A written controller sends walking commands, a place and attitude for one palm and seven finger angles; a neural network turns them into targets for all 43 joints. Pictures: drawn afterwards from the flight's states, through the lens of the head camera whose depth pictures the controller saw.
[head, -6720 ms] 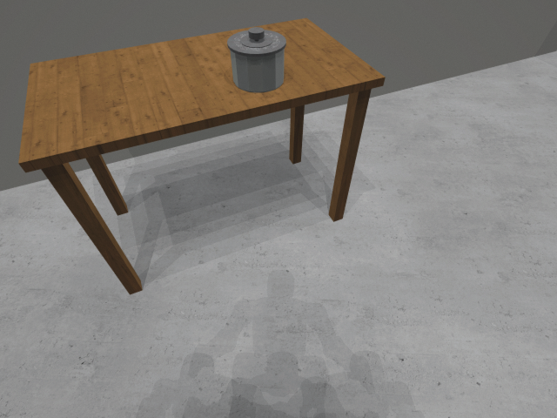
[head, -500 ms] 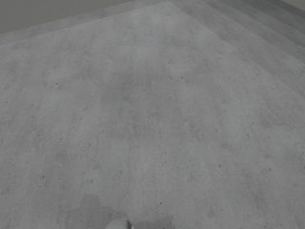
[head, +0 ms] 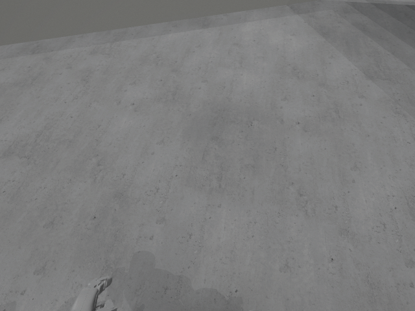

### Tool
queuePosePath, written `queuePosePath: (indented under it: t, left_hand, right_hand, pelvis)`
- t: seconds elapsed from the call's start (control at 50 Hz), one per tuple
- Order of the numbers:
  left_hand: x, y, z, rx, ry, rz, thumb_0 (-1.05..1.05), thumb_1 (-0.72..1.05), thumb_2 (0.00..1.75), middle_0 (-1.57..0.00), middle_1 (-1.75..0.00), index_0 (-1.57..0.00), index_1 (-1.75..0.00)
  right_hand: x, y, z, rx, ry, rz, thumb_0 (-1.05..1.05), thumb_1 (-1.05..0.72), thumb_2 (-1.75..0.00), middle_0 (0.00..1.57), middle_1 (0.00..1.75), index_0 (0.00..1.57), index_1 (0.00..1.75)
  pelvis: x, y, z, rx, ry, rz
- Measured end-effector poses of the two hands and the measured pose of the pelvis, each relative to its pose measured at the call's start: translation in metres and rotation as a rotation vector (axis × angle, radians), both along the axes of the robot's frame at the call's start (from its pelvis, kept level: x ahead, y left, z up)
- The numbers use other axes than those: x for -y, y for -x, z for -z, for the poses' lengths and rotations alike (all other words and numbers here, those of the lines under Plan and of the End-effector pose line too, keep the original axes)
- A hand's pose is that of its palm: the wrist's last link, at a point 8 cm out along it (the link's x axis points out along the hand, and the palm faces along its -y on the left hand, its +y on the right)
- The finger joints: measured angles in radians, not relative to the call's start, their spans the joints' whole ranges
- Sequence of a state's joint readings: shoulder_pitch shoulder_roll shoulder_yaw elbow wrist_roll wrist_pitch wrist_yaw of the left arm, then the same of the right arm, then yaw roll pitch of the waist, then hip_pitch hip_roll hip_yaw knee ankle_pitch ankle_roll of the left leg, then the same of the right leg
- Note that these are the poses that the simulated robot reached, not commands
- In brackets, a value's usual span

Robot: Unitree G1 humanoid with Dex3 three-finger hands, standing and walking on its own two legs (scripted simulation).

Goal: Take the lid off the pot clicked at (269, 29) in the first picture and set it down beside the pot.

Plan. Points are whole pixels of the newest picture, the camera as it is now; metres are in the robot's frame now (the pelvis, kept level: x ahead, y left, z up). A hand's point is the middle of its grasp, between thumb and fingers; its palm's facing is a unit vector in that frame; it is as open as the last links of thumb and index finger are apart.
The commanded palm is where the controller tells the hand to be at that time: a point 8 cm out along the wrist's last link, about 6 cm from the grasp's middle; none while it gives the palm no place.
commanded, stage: turn to face it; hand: left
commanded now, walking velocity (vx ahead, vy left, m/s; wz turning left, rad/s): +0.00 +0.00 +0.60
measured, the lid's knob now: out of the picture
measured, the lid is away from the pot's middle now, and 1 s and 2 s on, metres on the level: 0.00 0.00 0.00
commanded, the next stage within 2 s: none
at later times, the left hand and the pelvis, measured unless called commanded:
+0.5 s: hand out of the picture -0.05 +0.21 -0.17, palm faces +0.36 -0.90 -0.25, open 7.4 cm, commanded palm none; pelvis +0.00 +0.00 +0.00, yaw +20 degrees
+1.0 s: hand out of the picture -0.01 +0.26 -0.14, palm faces +0.56 -0.78 -0.27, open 7.4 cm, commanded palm none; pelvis +0.00 +0.01 +0.01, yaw +36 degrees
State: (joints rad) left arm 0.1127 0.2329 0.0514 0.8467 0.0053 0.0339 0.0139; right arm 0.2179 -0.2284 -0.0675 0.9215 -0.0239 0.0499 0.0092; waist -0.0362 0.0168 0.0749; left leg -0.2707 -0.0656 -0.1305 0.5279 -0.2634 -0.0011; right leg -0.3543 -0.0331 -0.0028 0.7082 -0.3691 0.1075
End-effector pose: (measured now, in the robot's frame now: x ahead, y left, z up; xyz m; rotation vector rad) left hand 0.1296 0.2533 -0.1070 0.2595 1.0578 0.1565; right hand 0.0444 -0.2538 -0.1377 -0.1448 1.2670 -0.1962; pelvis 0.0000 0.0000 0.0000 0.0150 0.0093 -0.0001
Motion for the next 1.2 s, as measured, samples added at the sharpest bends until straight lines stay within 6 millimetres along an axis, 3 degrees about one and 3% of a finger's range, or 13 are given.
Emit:
queuePosePath:
  t: [0.06, 0.16, 0.3, 0.4, 0.52, 0.58, 0.64, 0.74, 0.9, 1.06, 1.2]
  left_hand:
    - [0.014, 0.007, -0.004, 0.033, -0.02, -0.016, 0.0, 0.9, 0.9, -0.2, -0.3, -0.2, -0.3]
    - [0.027, 0.043, -0.014, 0.002, -0.02, -0.1, 0.0, 0.9, 0.9, -0.2, -0.3, -0.21, -0.3]
    - [0.033, 0.103, -0.006, -0.087, 0.012, -0.23, 0.0, 0.9, 0.9, -0.2, -0.3, -0.21, -0.3]
    - [0.026, 0.153, 0.008, -0.167, 0.044, -0.337, 0.0, 0.9, 0.9, -0.2, -0.3, -0.21, -0.3]
    - [-0.001, 0.211, 0.038, -0.241, 0.088, -0.471, 0.0, 0.9, 0.9, -0.2, -0.3, -0.21, -0.3]
    - [-0.015, 0.229, 0.048, -0.274, 0.098, -0.523, 0.0, 0.9, 0.9, -0.2, -0.3, -0.21, -0.3]
    - [-0.026, 0.229, 0.042, -0.257, 0.101, -0.551, 0.0, 0.9, 0.9, -0.2, -0.3, -0.2, -0.3]
    - [-0.041, 0.214, 0.026, -0.156, 0.091, -0.577, 0.0, 0.9, 0.9, -0.2, -0.3, -0.2, -0.3]
    - [-0.047, 0.189, 0.01, -0.059, 0.048, -0.613, 0.0, 0.9, 0.9, -0.2, -0.3, -0.2, -0.3]
    - [-0.023, 0.167, 0.0, 0.016, -0.011, -0.65, 0.0, 0.9, 0.9, -0.2, -0.3, -0.2, -0.3]
    - [0.018, 0.196, -0.01, -0.025, -0.005, -0.751, 0.0, 0.9, 0.9, -0.2, -0.3, -0.21, -0.3]
  right_hand:
    - [0.016, -0.002, 0.013, -0.018, -0.014, -0.015, 0.0, -0.91, -0.89, 0.2, 0.3, 0.2, 0.3]
    - [0.031, -0.018, 0.008, -0.038, -0.023, -0.085, 0.0, -0.91, -0.89, 0.2, 0.3, 0.2, 0.3]
    - [0.031, -0.053, -0.002, -0.044, -0.007, -0.196, 0.0, -0.91, -0.9, 0.2, 0.3, 0.2, 0.3]
    - [0.007, -0.092, -0.008, -0.015, 0.014, -0.304, 0.0, -0.91, -0.9, 0.2, 0.3, 0.19, 0.3]
    - [-0.051, -0.146, -0.016, 0.105, 0.046, -0.462, 0.0, -0.91, -0.9, 0.2, 0.3, 0.19, 0.3]
    - [-0.078, -0.16, -0.024, 0.162, 0.052, -0.516, 0.0, -0.91, -0.9, 0.2, 0.3, 0.2, 0.3]
    - [-0.094, -0.161, -0.033, 0.177, 0.058, -0.546, 0.0, -0.91, -0.89, 0.2, 0.3, 0.2, 0.3]
    - [-0.108, -0.153, -0.037, 0.145, 0.046, -0.58, 0.0, -0.91, -0.89, 0.2, 0.3, 0.2, 0.3]
    - [-0.101, -0.135, -0.024, 0.051, 0.02, -0.601, 0.0, -0.91, -0.89, 0.2, 0.3, 0.2, 0.3]
    - [-0.065, -0.14, 0.006, -0.054, 0.009, -0.626, 0.0, -0.91, -0.89, 0.2, 0.3, 0.2, 0.3]
    - [-0.061, -0.174, 0.005, -0.062, 0.007, -0.713, 0.0, -0.91, -0.89, 0.2, 0.3, 0.2, 0.3]
  pelvis:
    - [0.014, 0.001, 0.005, 0.006, -0.004, -0.044]
    - [0.025, -0.001, -0.005, 0.019, -0.031, -0.122]
    - [0.028, -0.002, -0.01, 0.023, -0.039, -0.213]
    - [0.018, 0.001, -0.008, 0.018, -0.027, -0.277]
    - [-0.008, 0.005, 0.008, 0.01, 0.011, -0.356]
    - [-0.018, 0.008, 0.011, 0.01, 0.007, -0.387]
    - [-0.025, 0.009, 0.003, 0.014, 0.022, -0.417]
    - [-0.032, 0.01, -0.007, 0.019, 0.031, -0.477]
    - [-0.026, 0.004, -0.009, 0.01, 0.025, -0.567]
    - [0.002, -0.013, 0.002, -0.01, 0.007, -0.663]
    - [0.014, -0.02, -0.006, 0.013, -0.027, -0.764]
